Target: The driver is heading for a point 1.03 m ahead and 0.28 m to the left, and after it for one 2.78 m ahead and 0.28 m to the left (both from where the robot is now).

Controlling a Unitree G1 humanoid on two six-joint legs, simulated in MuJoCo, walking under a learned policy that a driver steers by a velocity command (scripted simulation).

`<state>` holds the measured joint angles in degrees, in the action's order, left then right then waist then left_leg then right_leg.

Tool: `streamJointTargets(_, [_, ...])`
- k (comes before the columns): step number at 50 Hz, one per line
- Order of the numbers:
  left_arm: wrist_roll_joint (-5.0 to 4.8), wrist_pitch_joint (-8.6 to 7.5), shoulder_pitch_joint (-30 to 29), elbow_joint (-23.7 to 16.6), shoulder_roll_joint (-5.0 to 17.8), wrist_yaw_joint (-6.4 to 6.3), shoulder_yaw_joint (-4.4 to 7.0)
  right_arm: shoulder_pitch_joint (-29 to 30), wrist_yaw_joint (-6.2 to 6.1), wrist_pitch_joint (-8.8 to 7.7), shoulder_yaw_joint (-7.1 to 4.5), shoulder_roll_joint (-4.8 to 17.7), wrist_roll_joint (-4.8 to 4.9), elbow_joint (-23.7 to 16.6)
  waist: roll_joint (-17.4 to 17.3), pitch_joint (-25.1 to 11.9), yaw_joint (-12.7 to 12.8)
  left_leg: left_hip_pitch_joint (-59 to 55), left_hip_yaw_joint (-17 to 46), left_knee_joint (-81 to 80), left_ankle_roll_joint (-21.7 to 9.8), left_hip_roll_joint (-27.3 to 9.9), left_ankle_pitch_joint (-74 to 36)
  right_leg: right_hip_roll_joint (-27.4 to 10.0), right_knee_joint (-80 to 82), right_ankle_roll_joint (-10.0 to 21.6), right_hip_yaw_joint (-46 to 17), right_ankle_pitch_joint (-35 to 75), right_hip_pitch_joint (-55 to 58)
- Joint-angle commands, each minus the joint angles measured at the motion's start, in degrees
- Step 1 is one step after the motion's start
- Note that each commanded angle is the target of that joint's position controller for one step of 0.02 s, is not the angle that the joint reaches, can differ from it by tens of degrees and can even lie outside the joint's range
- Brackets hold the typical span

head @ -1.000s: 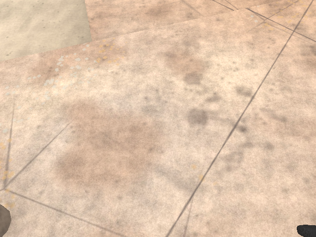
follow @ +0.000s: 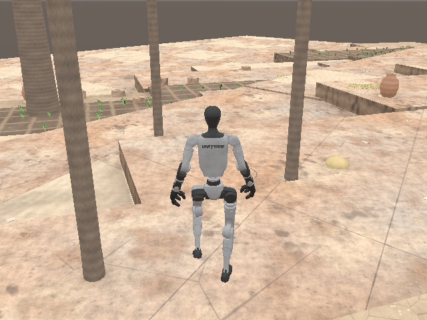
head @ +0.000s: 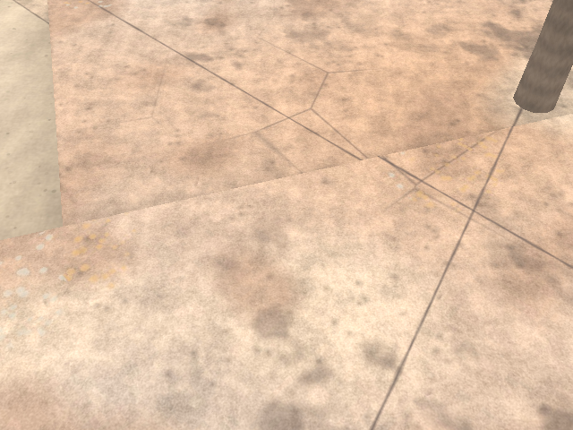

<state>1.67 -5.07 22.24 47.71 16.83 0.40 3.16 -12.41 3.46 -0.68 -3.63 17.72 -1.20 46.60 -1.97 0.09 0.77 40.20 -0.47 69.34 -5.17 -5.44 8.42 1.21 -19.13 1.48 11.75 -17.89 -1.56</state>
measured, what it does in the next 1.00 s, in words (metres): walks ahead, turning left: left foot, then right foot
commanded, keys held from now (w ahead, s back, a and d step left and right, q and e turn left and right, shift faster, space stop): w+q+shift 0.48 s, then w+shift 0.40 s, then w+e+shift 0.12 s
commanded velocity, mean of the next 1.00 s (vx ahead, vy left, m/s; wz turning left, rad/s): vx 0.99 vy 0.00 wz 0.60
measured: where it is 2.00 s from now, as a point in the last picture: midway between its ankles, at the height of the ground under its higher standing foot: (135, 110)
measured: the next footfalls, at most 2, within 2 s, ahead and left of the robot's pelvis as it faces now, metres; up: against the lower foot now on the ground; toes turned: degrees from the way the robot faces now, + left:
left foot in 0.22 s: +0.39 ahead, +0.07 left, +0.00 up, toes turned +16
right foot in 0.66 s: +0.86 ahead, +0.11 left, +0.00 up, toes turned +34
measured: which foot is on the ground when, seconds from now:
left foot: up 0.00-0.20, down 0.22-0.64, up 0.66-1.00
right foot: down 0.00-0.22, up 0.24-0.64, down 0.66-1.00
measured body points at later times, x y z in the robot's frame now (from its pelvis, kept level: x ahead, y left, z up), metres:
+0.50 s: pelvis +0.45 +0.08 +0.00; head +0.48 +0.10 +0.44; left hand +0.60 +0.38 -0.06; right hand +0.55 -0.20 -0.12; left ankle +0.35 +0.06 -0.74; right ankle +0.70 -0.04 -0.67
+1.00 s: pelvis +0.90 +0.26 -0.01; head +0.92 +0.28 +0.44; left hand +0.65 +0.39 -0.13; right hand +1.24 +0.27 -0.05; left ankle +0.99 +0.48 -0.69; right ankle +0.83 +0.08 -0.74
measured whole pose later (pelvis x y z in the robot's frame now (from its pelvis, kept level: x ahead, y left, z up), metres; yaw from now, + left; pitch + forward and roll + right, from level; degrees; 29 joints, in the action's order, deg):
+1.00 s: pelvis +0.90 +0.26 -0.01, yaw +35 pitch +2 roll -2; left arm -0.1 -6.1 35.4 54.9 14.9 0.9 1.9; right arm 3.2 4.0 -3.7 2.1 15.0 -2.3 35.4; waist -1.5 0.8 6.7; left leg 41.7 0.2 41.0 -4.3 -3.3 -0.6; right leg 3.6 -8.2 2.4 1.5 -18.7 8.3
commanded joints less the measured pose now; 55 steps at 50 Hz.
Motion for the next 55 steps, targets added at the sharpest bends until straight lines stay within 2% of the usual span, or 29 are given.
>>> streamJointTargets(1, [0.0,-2.22,-3.8,-2.2,1.7,0.04,-0.04,5.5,1.3,0.07,1.21,-1.1,0.29,-6.0,6.1,9.3,-2.5,5.0,0.0,-5.3,-0.4,-1.9,-8.3,-12.9,15.1,2.0,-2.1,14.9,-7.6])
streamJointTargets(4, [-0.18,-2.46,-2.5,-0.7,4.0,-0.84,0.31,11.9,2.34,-0.3,1.99,-0.5,-0.04,-8.9,2.8,10.9,-2.4,-0.7,-6.4,-19.8,-2.8,0.1,-12.7,-12.3,16.9,0.9,4.7,31.3,-5.1])
streamJointTargets(6, [-0.35,-2.19,-0.2,0.0,6.7,-1.46,0.61,12.4,2.32,-0.41,2.04,0.2,0.29,-9.2,3.7,8.1,-2.9,-7.3,-11.0,-24.7,-4.8,4.8,-13.5,-13.0,11.9,-0.1,6.3,58.9,0.9])
streamJointTargets(9, [0.53,0.79,-3.3,-1.6,12.8,-2.7,2.3,-5.2,0.68,-0.06,0.12,5.6,0.98,-4.6,9.0,-3.7,-12.8,-25.1,-11.3,-24.4,-7.6,10.9,-2.2,-15.8,-13.3,-0.1,5.0,86.1,6.8])
streamJointTargets(10, [0.86,1.84,-5.7,-2.9,13.4,-2.54,2.56,-16.8,-0.27,-0.05,-1.57,8.8,0.76,-1.2,8.1,-8.8,-17.7,-37.9,-8.1,-27.1,-9.4,11.8,2.7,-16.1,-29.5,1.2,3.1,80.5,1.9])
streamJointTargets(11, [0.97,2.1,-6.0,-2.6,11.4,-1.52,2.36,-20.9,-1.81,0.16,-3.29,11.1,0.78,0.8,2.0,-8.7,-17.7,-48.0,-2.5,-32.0,-11.1,10.5,6.0,-10.2,-50.6,0.5,2.9,45.8,-8.8])
streamJointTargets(12, [2.01,1.22,-5.8,-5.2,1.4,-0.61,-0.34,-14.9,-2.47,0.72,-3.97,14.8,1.1,0.3,-12.0,-2.8,-9.4,-51.2,13.9,-30.4,-13.4,1.8,-1.6,-0.6,-72.1,-1.1,-0.5,-9.9,-29.8])
streamJointTargets(13, [0.24,-0.3,-5.0,-12.1,2.8,-0.44,-0.67,-12.4,-2.31,1.17,-4.77,18.8,-0.2,-2.7,-13.0,-14.4,-6.4,-63.2,42.6,-45.6,-24.1,-6.5,11.6,2.2,-79.2,-2.2,-13.0,-10.9,-45.6])
streamJointTargets(14, [0.74,-1.82,-9.1,-12.3,5.8,-0.59,-0.79,-12.0,-2.7,0.98,-4.73,16.1,-0.32,-3.5,-1.5,-10.2,-7.3,-59.5,48.4,-55.1,-21.7,-8.9,20.4,-1.6,-74.6,-1.6,-17.0,-6.1,-49.3])
streamJointTargets(16, [1.32,-1.98,-11.5,-11.6,6.0,-0.76,-1.2,-9.1,-3.33,-0.34,-3.58,11.5,0.04,-2.1,7.9,0.8,-2.1,-42.1,39.5,-56.9,-17.3,-5.1,12.5,-5.7,-63.5,-2.2,-16.9,-1.7,-43.8])
streamJointTargets(19, [2.95,1.64,-10.4,-11.3,4.5,-0.4,-1.91,-6.7,-3.66,-2.95,-2.07,8.6,0.91,-2.7,8.4,3.7,2.2,-26.0,27.8,-57.9,-15.8,1.3,3.1,-9.0,-52.3,-5.4,-16.1,-3.5,-34.9])
streamJointTargets(24, [1.0,2.04,-25.7,-17.7,1.6,0.89,-3.55,-10.6,-2.81,-4.03,-2.71,9.5,1.26,-2.3,3.3,6.3,-3.6,-21.8,21.0,-59.2,-11.4,7.5,-13.3,-6.3,-25.4,-5.8,-11.2,18.2,-29.8])
streamJointTargets(27, [0.35,1.4,-27.5,-18.2,1.8,0.99,-3.65,-14.0,-2.74,-4.38,-2.59,8.9,1.82,-0.5,0.7,3.6,-6.5,-30.2,20.0,-58.7,-8.7,5.2,-25.8,-3.9,-15.6,-2.8,-9.6,27.4,-25.5])
streamJointTargets(29, [0.58,1.11,-25.4,-17.6,3.5,0.65,-2.91,-14.0,-3.31,-4.62,-2.49,9.5,1.62,0.3,0.0,1.4,-5.4,-36.7,19.3,-54.9,-6.9,3.8,-37.8,-1.7,-11.3,-0.8,-9.3,25.7,-20.6])
streamJointTargets(31, [0.14,0.82,-13.6,-14.2,8.5,-0.44,-0.59,-12.4,-3.76,-4.52,-2.97,13.0,0.3,0.4,-2.6,-5.8,1.1,-42.6,19.3,-40.4,-4.6,1.8,-53.4,1.3,-12.3,1.0,-9.9,15.0,-10.2])
streamJointTargets(32, [-0.41,0.85,-2.1,-11.1,10.2,-1.38,0.56,-8.6,-3.67,-4.35,-3.07,13.6,-0.48,-0.1,-2.4,-10.0,8.6,-38.7,17.4,-26.8,-3.7,3.2,-50.8,-0.4,-11.2,1.7,-9.7,12.2,0.6])
streamJointTargets(33, [0.31,0.89,10.1,-8.3,13.4,-2.58,1.95,-6.9,-3.82,-4.72,-1.9,8.8,-1.14,-1.3,1.2,-15.8,13.2,-28.3,14.5,-7.2,-3.2,5.9,-36.2,-8.1,-14.6,2.6,-18.2,-3.4,14.1])
streamJointTargets(34, [2.48,0.66,7.7,-7.3,18.9,-1.84,3.19,-17.6,-3.05,-4.83,0.52,-1.1,1.99,-3.6,24.0,-21.4,3.2,-8.3,10.2,12.6,0.1,16.0,16.6,-24.5,-3.1,10.8,-53.8,-16.8,26.0])
streamJointTargets(35, [1.17,1.14,2.4,-8.2,13.4,-0.55,2.82,-14.7,-3.5,-4.77,1.08,3.3,0.48,-2.8,15.7,-17.5,3.8,-1.3,10.4,14.5,-1.4,12.2,14.4,-23.2,3.7,11.6,-63.9,-23.8,21.7])
streamJointTargets(36, [0.77,0.96,-2.7,-8.3,8.6,-0.16,1.99,-8.4,-3.34,-4.35,0.58,5.4,0.11,-3.2,7.4,-8.3,2.9,-0.3,9.6,12.3,-1.2,8.6,8.1,-21.1,3.9,11.1,-52.5,-20.4,12.4])
streamJointTargets(37, [0.92,0.82,-3.6,-7.2,6.2,0.13,1.52,-4.4,-2.83,-4.22,0.76,5.6,-0.45,-4.1,1.9,-4.5,2.6,-1.3,8.7,9.6,-1.2,7.1,6.1,-18.7,4.1,10.5,-45.2,-13.1,5.9])
streamJointTargets(40, [0.71,-0.34,1.1,-1.8,2.3,0.01,-0.05,-0.4,-1.11,-3.1,1.93,2.0,-1.39,-7.0,4.9,0.5,0.0,-0.8,9.9,4.8,-1.0,5.0,7.5,-13.7,6.4,8.4,-33.2,-4.1,-2.7])
streamJointTargets(45, [-1.14,-2.05,3.5,0.8,4.8,0.33,0.08,11.8,-0.02,-3.0,3.95,1.5,-2.21,-13.2,4.7,7.6,-1.2,2.5,3.3,-15.4,1.3,1.9,-1.8,-10.4,14.2,8.8,-20.3,13.2,-9.8])
streamJointTargets(47, [-1.83,-2.58,6.1,1.5,5.6,0.41,0.21,17.3,0.89,-3.59,5.15,-0.1,-1.38,-14.9,4.6,8.4,0.3,-7.2,-2.1,-26.0,1.4,2.3,-10.0,-9.5,18.2,8.6,-18.4,24.0,-14.0])
streamJointTargets(50, [-2.33,-2.43,7.9,2.7,9.6,0.21,0.82,19.4,0.39,-3.74,4.86,1.8,-0.42,-15.2,4.0,8.0,0.4,-12.9,-2.8,-33.2,0.7,4.1,-13.6,-11.4,17.8,8.8,-17.9,40.3,-7.0])
streamJointTargets(52, [-2.16,-1.89,8.7,3.5,12.0,0.01,1.27,15.1,-0.89,-3.9,3.69,4.4,-1.14,-13.7,5.9,1.4,-2.0,-22.1,-2.9,-36.1,0.0,7.8,-8.1,-11.1,7.3,7.0,-16.5,59.3,0.1])
streamJointTargets(53, [-1.72,-1.34,9.2,4.0,13.1,-0.31,1.54,6.6,-1.7,-3.94,2.7,6.3,-1.52,-11.0,7.8,-4.0,-5.6,-32.0,-2.6,-35.8,-0.4,9.4,-3.0,-11.0,-3.8,6.4,-16.3,62.3,-0.1])
streamJointTargets(54, [-1.72,-0.9,6.9,3.7,12.8,-0.78,1.55,-5.5,-2.51,-4.12,1.46,8.1,-1.5,-7.2,8.8,-8.8,-11.9,-44.7,0.7,-36.0,-0.9,6.7,-5.2,-9.9,-18.5,5.2,-16.2,57.1,-5.6])
streamJointTargets(55, [-1.27,-0.77,5.9,1.9,9.2,-0.67,0.87,-15.0,-3.74,-4.18,-0.37,13.2,-2.55,-5.3,4.2,-15.1,-14.8,-56.1,10.9,-36.2,-1.7,-4.0,11.3,-6.0,-37.2,5.1,-14.5,38.4,-15.6])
